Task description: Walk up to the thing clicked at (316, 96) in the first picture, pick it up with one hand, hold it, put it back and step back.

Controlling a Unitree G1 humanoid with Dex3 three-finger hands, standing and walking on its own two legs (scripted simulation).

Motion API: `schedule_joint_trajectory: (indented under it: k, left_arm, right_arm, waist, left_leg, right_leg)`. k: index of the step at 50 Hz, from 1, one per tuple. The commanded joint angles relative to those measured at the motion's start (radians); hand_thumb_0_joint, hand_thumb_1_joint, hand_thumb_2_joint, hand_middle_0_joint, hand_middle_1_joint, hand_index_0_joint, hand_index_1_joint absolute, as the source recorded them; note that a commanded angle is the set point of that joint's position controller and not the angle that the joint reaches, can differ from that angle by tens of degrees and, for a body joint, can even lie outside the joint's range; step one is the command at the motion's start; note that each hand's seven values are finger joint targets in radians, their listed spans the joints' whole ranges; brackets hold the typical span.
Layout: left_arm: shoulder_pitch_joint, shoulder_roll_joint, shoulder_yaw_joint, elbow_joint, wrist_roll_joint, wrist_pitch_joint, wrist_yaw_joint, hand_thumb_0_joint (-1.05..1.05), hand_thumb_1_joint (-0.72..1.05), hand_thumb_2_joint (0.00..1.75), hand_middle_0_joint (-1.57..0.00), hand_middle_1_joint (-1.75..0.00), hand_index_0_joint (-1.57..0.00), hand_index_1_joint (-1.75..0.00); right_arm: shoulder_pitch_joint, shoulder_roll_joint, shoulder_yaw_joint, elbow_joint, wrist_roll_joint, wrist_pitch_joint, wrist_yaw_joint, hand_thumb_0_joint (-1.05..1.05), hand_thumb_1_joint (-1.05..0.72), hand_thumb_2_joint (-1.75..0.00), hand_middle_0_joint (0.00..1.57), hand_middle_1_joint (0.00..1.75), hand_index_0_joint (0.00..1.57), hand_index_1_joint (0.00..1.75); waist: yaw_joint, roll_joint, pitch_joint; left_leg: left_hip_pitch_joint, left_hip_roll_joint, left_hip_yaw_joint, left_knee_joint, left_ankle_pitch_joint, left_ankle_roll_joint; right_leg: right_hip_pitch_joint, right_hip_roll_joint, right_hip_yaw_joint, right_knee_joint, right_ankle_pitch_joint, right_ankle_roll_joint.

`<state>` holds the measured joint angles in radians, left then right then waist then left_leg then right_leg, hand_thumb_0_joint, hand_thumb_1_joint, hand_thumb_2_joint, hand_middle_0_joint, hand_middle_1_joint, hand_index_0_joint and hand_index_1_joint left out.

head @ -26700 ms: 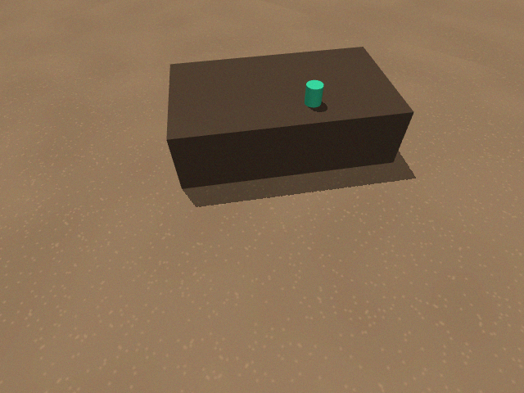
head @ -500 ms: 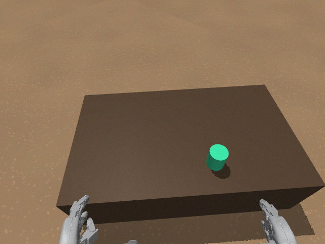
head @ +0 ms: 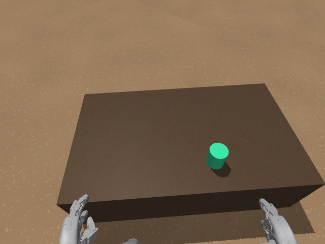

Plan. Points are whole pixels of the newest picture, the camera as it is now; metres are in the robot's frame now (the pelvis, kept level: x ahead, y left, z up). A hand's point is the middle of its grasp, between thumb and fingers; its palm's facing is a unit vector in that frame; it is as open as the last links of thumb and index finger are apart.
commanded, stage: home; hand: right
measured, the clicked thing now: (216, 156) +0.54 -0.22 -0.33
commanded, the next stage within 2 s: stand in 1.00 s
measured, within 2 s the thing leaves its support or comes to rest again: neither
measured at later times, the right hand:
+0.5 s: hand (261, 242) +0.16 -0.21 -0.08, palm faces -0.01 +0.95 -0.31, open 17.5 cm
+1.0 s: hand out of the picture +0.05 -0.23 -0.09, palm faces +0.02 +0.93 -0.36, open 17.6 cm
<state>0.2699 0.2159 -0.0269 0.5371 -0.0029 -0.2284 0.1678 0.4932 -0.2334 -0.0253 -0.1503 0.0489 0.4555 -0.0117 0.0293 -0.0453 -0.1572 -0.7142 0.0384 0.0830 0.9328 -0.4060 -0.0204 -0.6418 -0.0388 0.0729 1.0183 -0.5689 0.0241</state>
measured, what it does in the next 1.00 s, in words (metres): rises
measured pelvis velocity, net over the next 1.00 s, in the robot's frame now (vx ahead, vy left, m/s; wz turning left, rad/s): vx -0.01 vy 0.01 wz -0.03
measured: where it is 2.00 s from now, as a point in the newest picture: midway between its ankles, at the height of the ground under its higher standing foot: outside the picture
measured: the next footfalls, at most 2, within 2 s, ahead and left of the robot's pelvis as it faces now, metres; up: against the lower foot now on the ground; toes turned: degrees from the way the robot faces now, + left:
none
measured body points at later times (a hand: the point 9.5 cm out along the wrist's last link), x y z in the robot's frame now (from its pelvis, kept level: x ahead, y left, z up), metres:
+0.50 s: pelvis -0.01 +0.00 +0.02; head +0.02 -0.01 +0.47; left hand +0.15 +0.25 -0.08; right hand +0.16 -0.26 -0.06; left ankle +0.03 +0.14 -0.68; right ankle -0.04 -0.13 -0.68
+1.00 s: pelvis -0.01 +0.01 +0.06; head +0.00 +0.02 +0.51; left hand +0.07 +0.29 -0.09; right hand +0.05 -0.28 -0.07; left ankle +0.03 +0.14 -0.68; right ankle -0.04 -0.13 -0.68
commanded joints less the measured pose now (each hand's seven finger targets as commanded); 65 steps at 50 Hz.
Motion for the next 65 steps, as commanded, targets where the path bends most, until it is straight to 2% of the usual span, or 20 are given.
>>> schedule_joint_trajectory:
  k: [1, 4, 8, 17, 18, 19, 20, 22, 24, 25, 29, 34, 36, 44, 48, 50, 55, 58, 64, 65]
  left_arm:
    - [-0.068, 0.129, 0.053, -0.164, -0.002, -0.066, 0.015, 0.00, 0.90, 0.90, -0.20, -0.30, -0.20, -0.30]
    - [-0.066, 0.128, 0.054, -0.167, -0.001, -0.064, 0.014, 0.00, 0.90, 0.90, -0.20, -0.30, -0.20, -0.30]
    - [-0.058, 0.131, 0.057, -0.166, -0.002, -0.063, 0.014, 0.00, 0.90, 0.90, -0.20, -0.30, -0.20, -0.30]
    - [-0.065, 0.129, 0.056, -0.165, -0.003, -0.063, 0.014, 0.00, 0.90, 0.90, -0.20, -0.30, -0.20, -0.30]
    - [-0.142, 0.276, 0.099, 0.075, 0.110, 0.054, -0.046, 0.00, 0.90, 0.90, -0.20, -0.30, -0.20, -0.30]
    - [-0.101, 0.254, 0.102, 0.076, 0.113, 0.097, -0.071, 0.00, 0.90, 0.90, -0.20, -0.30, -0.20, -0.30]
    - [-0.096, 0.237, 0.098, 0.074, 0.112, 0.110, -0.086, 0.00, 0.90, 0.90, -0.20, -0.30, -0.20, -0.30]
    - [-0.100, 0.234, 0.109, 0.092, 0.097, 0.128, -0.105, 0.00, 0.90, 0.90, -0.20, -0.30, -0.20, -0.30]
    - [-0.118, 0.261, 0.114, 0.125, 0.070, 0.143, -0.130, 0.00, 0.90, 0.90, -0.20, -0.30, -0.20, -0.30]
    - [-0.104, 0.270, 0.118, 0.139, 0.065, 0.150, -0.139, 0.00, 0.90, 0.90, -0.20, -0.30, -0.20, -0.30]
    - [-0.104, 0.267, 0.113, 0.195, 0.064, 0.166, -0.153, 0.00, 0.90, 0.90, -0.20, -0.30, -0.20, -0.30]
    - [-0.117, 0.269, 0.115, 0.243, 0.053, 0.180, -0.146, 0.00, 0.90, 0.90, -0.20, -0.30, -0.20, -0.30]
    - [-0.122, 0.277, 0.116, 0.266, 0.047, 0.188, -0.145, 0.00, 0.90, 0.90, -0.20, -0.30, -0.20, -0.30]
    - [-0.080, 0.279, 0.105, 0.385, 0.033, 0.213, -0.144, 0.00, 0.90, 0.90, -0.20, -0.30, -0.20, -0.30]
    - [-0.102, 0.285, 0.099, 0.431, 0.033, 0.222, -0.147, 0.00, 0.90, 0.90, -0.20, -0.30, -0.20, -0.30]
    - [-0.102, 0.277, 0.093, 0.448, 0.033, 0.223, -0.148, 0.00, 0.90, 0.90, -0.20, -0.30, -0.20, -0.30]
    - [-0.120, 0.285, 0.088, 0.494, 0.031, 0.222, -0.153, 0.00, 0.90, 0.90, -0.20, -0.30, -0.20, -0.30]
    - [-0.124, 0.281, 0.083, 0.511, 0.033, 0.222, -0.156, 0.00, 0.90, 0.90, -0.20, -0.30, -0.20, -0.30]
    - [-0.128, 0.284, 0.078, 0.539, 0.032, 0.221, -0.160, 0.00, 0.90, 0.90, -0.20, -0.30, -0.20, -0.30]
    - [-0.127, 0.284, 0.076, 0.540, 0.032, 0.220, -0.160, 0.00, 0.90, 0.90, -0.20, -0.30, -0.20, -0.30]
  right_arm:
    - [-0.002, -0.097, -0.061, -0.183, -0.009, -0.038, -0.010, 0.00, 0.55, -0.05, 0.05, 0.05, 0.05, 0.05]
    - [-0.003, -0.113, -0.078, -0.196, -0.009, -0.041, -0.011, 0.00, 0.54, -0.06, 0.05, 0.05, 0.05, 0.05]
    - [-0.002, -0.096, -0.057, -0.192, -0.009, -0.043, -0.010, 0.00, 0.55, -0.05, 0.05, 0.05, 0.05, 0.05]
    - [0.003, -0.104, -0.070, -0.188, -0.007, -0.038, -0.011, 0.00, 0.54, -0.06, 0.05, 0.05, 0.05, 0.05]
    - [-0.247, -0.221, -0.079, 0.163, -0.131, -0.271, -0.042, 0.00, 0.59, -0.02, 0.05, 0.04, 0.05, 0.04]
    - [-0.201, -0.212, -0.085, 0.360, -0.102, -0.351, -0.035, 0.00, 0.60, -0.02, 0.05, 0.04, 0.04, 0.04]
    - [-0.206, -0.214, -0.083, 0.399, -0.100, -0.394, -0.027, 0.00, 0.61, -0.01, 0.04, 0.04, 0.04, 0.04]
    - [-0.215, -0.225, -0.064, 0.449, -0.129, -0.437, -0.010, 0.00, 0.61, -0.01, 0.04, 0.04, 0.04, 0.04]
    - [-0.237, -0.227, -0.067, 0.535, -0.116, -0.445, 0.000, 0.00, 0.57, -0.04, 0.05, 0.05, 0.05, 0.05]
    - [-0.261, -0.219, -0.069, 0.576, -0.108, -0.447, -0.001, 0.00, 0.54, -0.06, 0.05, 0.05, 0.05, 0.05]
    - [-0.306, -0.198, -0.065, 0.686, -0.093, -0.471, -0.007, 0.00, 0.57, -0.04, 0.05, 0.05, 0.05, 0.05]
    - [-0.303, -0.217, -0.061, 0.819, -0.096, -0.490, -0.014, 0.00, 0.59, -0.02, 0.05, 0.04, 0.05, 0.04]
    - [-0.295, -0.233, -0.061, 0.869, -0.095, -0.491, -0.018, 0.00, 0.60, -0.02, 0.05, 0.04, 0.05, 0.04]
    - [-0.292, -0.251, -0.044, 1.033, -0.084, -0.500, -0.030, 0.00, 0.60, -0.02, 0.05, 0.04, 0.05, 0.04]
    - [-0.310, -0.257, -0.038, 1.093, -0.081, -0.499, -0.031, 0.00, 0.59, -0.02, 0.05, 0.04, 0.05, 0.04]
    - [-0.318, -0.262, -0.037, 1.114, -0.079, -0.499, -0.031, 0.00, 0.58, -0.03, 0.05, 0.04, 0.05, 0.04]
    - [-0.335, -0.264, -0.032, 1.158, -0.077, -0.496, -0.029, 0.00, 0.57, -0.04, 0.05, 0.05, 0.05, 0.05]
    - [-0.358, -0.274, -0.035, 1.171, -0.076, -0.491, -0.025, 0.00, 0.33, -0.28, 0.20, 0.29, 0.20, 0.29]
    - [-0.363, -0.268, -0.029, 1.200, -0.075, -0.486, -0.017, 0.00, -0.15, -0.76, 0.20, 0.30, 0.20, 0.30]
    - [-0.373, -0.276, -0.031, 1.199, -0.073, -0.485, -0.017, 0.00, -0.23, -0.84, 0.20, 0.30, 0.20, 0.30]
  waist:
    - [0.000, -0.006, -0.076]
    - [-0.006, 0.001, -0.103]
    - [0.007, 0.013, -0.114]
    - [-0.001, 0.005, -0.106]
    - [-0.052, 0.107, 0.058]
    - [-0.049, 0.127, 0.012]
    - [-0.043, 0.118, 0.004]
    - [-0.040, 0.057, 0.028]
    - [-0.038, 0.033, 0.030]
    - [-0.036, 0.041, 0.030]
    - [-0.038, -0.048, 0.057]
    - [-0.048, -0.016, 0.086]
    - [-0.053, -0.003, 0.108]
    - [-0.036, 0.058, 0.112]
    - [-0.038, 0.067, 0.171]
    - [-0.033, 0.088, 0.162]
    - [-0.039, 0.070, 0.211]
    - [-0.036, 0.054, 0.222]
    - [-0.040, 0.053, 0.232]
    - [-0.037, 0.047, 0.213]
  left_leg:
    - [0.164, -0.040, 0.008, -0.126, 0.151, 0.017]
    - [0.185, -0.039, 0.006, -0.128, 0.171, 0.016]
    - [0.184, -0.041, 0.010, -0.115, 0.207, 0.016]
    - [0.180, -0.039, 0.007, -0.120, 0.192, 0.016]
    - [0.401, 0.013, -0.068, -0.158, 0.250, 0.080]
    - [0.450, 0.049, -0.113, -0.188, 0.249, 0.108]
    - [0.469, 0.065, -0.146, -0.195, 0.279, 0.116]
    - [0.400, 0.058, -0.103, -0.208, 0.284, 0.099]
    - [0.386, 0.056, -0.092, -0.218, 0.245, 0.093]
    - [0.387, 0.057, -0.103, -0.232, 0.223, 0.075]
    - [0.409, 0.044, -0.081, -0.238, 0.195, 0.049]
    - [0.482, 0.053, -0.079, -0.299, 0.283, 0.055]
    - [0.511, 0.062, -0.080, -0.344, 0.292, 0.050]
    - [0.572, 0.097, -0.100, -0.457, 0.416, 0.045]
    - [0.568, 0.098, -0.106, -0.523, 0.322, 0.034]
    - [0.579, 0.106, -0.110, -0.536, 0.343, 0.038]
    - [0.580, 0.097, -0.113, -0.585, 0.229, 0.032]
    - [0.571, 0.100, -0.124, -0.607, 0.168, 0.033]
    - [0.559, 0.102, -0.139, -0.642, 0.071, 0.032]
    - [0.571, 0.104, -0.136, -0.632, 0.096, 0.036]
  right_leg:
    - [-0.009, 0.038, -0.023, -0.182, 0.274, -0.024]
    - [-0.002, 0.040, -0.027, -0.174, 0.294, -0.025]
    - [0.010, 0.038, -0.021, -0.168, 0.337, -0.023]
    - [0.007, 0.039, -0.024, -0.169, 0.320, -0.024]
    - [0.031, 0.003, 0.016, -0.232, 0.519, -0.066]
    - [0.063, 0.001, -0.001, -0.240, 0.479, -0.063]
    - [0.065, 0.001, 0.005, -0.257, 0.465, -0.067]
    - [0.143, 0.011, -0.009, -0.282, 0.409, -0.089]
    - [0.207, 0.007, 0.013, -0.329, 0.379, -0.092]
    - [0.211, 0.006, 0.021, -0.346, 0.351, -0.086]
    - [0.240, -0.023, 0.076, -0.438, 0.357, -0.087]
    - [0.283, -0.035, 0.087, -0.503, 0.440, -0.078]
    - [0.288, -0.033, 0.084, -0.532, 0.409, -0.079]
    - [0.435, -0.030, 0.048, -0.580, 0.499, -0.063]
    - [0.430, -0.032, 0.047, -0.633, 0.414, -0.063]
    - [0.454, -0.037, 0.044, -0.640, 0.435, -0.060]
    - [0.438, -0.040, 0.045, -0.687, 0.370, -0.056]
    - [0.434, -0.040, 0.038, -0.709, 0.326, -0.052]
    - [0.423, -0.039, 0.032, -0.725, 0.274, -0.045]
    - [0.435, -0.046, 0.037, -0.731, 0.293, -0.046]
